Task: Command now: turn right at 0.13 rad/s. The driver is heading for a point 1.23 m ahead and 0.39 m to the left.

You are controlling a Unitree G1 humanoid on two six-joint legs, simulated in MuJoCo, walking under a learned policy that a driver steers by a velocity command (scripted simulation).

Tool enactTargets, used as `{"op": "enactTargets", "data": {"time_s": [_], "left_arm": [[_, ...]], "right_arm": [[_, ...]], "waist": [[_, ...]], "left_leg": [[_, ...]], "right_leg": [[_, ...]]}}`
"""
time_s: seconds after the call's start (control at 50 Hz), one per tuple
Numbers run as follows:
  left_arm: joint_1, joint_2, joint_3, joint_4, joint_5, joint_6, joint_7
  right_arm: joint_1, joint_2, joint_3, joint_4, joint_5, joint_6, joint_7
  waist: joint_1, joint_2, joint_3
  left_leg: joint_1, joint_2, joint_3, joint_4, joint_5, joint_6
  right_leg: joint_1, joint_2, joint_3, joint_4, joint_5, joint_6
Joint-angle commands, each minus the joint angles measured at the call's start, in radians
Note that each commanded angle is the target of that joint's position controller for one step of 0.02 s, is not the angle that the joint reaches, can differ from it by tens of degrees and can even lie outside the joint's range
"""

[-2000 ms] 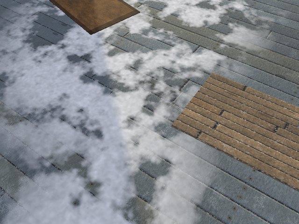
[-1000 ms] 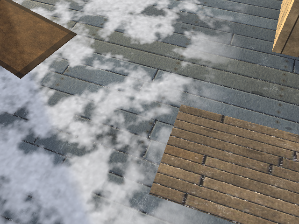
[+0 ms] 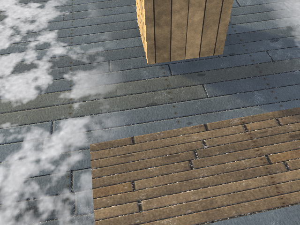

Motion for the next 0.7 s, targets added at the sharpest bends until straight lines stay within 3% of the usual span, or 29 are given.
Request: {"op": "enactTargets", "data": {"time_s": [0.02,0.06,0.08,0.1,0.12,0.14,0.16,0.22,0.36,0.7], "left_arm": [[-0.019,0.147,0.037,-0.035,-0.003,-0.011,-0.002],[-0.015,0.116,0.022,-0.011,-0.012,-0.016,-0.006],[0.018,0.099,0.016,0.001,0.002,-0.024,-0.008],[0.068,0.113,0.023,0.01,0.014,-0.033,-0.016],[0.044,0.101,0.02,0.012,0.014,-0.033,-0.014],[-0.006,0.13,0.026,0.017,0.01,-0.028,-0.01],[-0.027,0.121,0.027,0.014,0.004,-0.021,-0.005],[-0.01,0.104,0.026,0.029,0.004,-0.003,0.002],[0.021,0.093,0.031,0.088,-0.002,-0.009,0.009],[0.048,0.098,0.034,0.254,-0.009,-0.008,0.03]], "right_arm": [[-0.026,-0.077,-0.013,-0.065,0.003,-0.018,0.002],[0.015,-0.065,-0.004,-0.046,-0.014,-0.028,0.008],[0.029,-0.102,-0.008,-0.047,-0.025,-0.033,0.006],[0.017,-0.165,-0.021,-0.047,-0.019,-0.033,0.003],[-0.008,-0.132,-0.019,-0.033,-0.008,-0.036,0.01],[-0.024,-0.084,-0.006,-0.044,-0.012,-0.042,0.016],[-0.028,-0.076,-0.002,-0.037,-0.019,-0.047,0.016],[-0.01,-0.068,0.006,-0.022,-0.018,-0.062,0.014],[0.001,-0.065,0.015,0.005,-0.013,-0.06,0.002],[0.017,-0.047,0.025,0.135,-0.008,-0.056,-0.002]], "waist": [[0.018,-0.166,-0.073],[-0.02,-0.119,-0.068],[-0.003,-0.063,-0.093],[0.053,0.047,-0.093],[0.043,0.106,-0.093],[0.013,0.058,-0.063],[0.011,0.053,-0.06],[0.008,0.032,-0.043],[0.002,-0.029,-0.036],[0.006,-0.029,-0.017]], "left_leg": [[0.077,-0.005,0.005,-0.168,0.033,0.013],[0.224,-0.002,-0.004,-0.393,0.276,0.04],[0.308,0.06,-0.074,-0.388,0.447,0.06],[0.32,0.098,-0.082,-0.328,0.497,0.095],[0.212,0.077,-0.081,-0.339,0.305,0.123],[0.168,0.052,-0.068,-0.359,0.224,0.115],[0.153,0.046,-0.06,-0.365,0.205,0.1],[0.153,0.031,-0.045,-0.357,0.212,0.084],[0.167,0.017,-0.035,-0.344,0.222,0.088],[0.176,-0.01,-0.016,-0.372,0.245,0.092]], "right_leg": [[0.055,-0.254,0.234,-0.117,0.23,-0.178],[0.0,-0.214,0.22,-0.1,0.162,-0.116],[-0.032,-0.173,0.196,-0.074,0.092,-0.064],[-0.059,-0.106,0.136,-0.058,0.013,-0.028],[0.014,-0.066,0.077,-0.054,-0.003,0.008],[0.03,-0.067,0.078,-0.035,-0.007,0.014],[0.035,-0.07,0.077,-0.024,0.012,0.006],[0.03,-0.078,0.09,-0.028,0.055,-0.002],[0.032,-0.078,0.086,-0.027,0.1,0.013],[0.078,-0.079,0.071,-0.042,0.156,0.025]]}}
Keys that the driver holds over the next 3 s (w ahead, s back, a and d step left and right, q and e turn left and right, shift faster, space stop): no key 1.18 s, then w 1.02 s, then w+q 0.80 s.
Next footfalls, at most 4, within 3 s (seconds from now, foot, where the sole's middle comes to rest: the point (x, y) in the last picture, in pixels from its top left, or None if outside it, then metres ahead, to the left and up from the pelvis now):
0.08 left None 0.04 0.15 -0.78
1.88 left None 0.44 0.15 -0.78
2.42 right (179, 171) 0.74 -0.09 -0.78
2.94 left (115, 137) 0.95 0.24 -0.78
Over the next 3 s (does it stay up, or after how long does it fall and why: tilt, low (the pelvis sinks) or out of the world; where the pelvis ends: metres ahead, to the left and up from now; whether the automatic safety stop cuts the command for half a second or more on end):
stays up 0.85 0.12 -0.02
